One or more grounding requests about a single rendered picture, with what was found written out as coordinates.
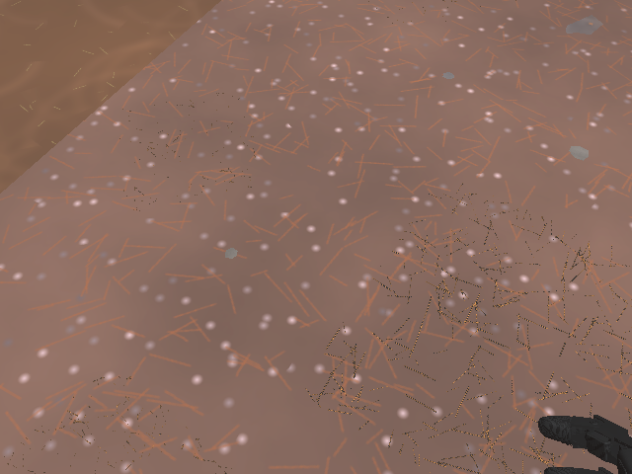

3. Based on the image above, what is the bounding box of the robot right hand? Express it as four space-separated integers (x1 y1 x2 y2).
538 415 632 474

